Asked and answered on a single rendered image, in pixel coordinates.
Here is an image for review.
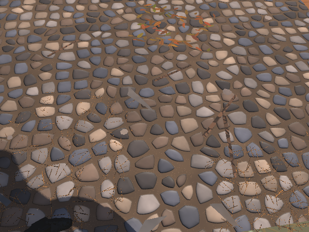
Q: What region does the robot left hand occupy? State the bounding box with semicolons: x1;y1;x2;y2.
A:
24;217;72;232

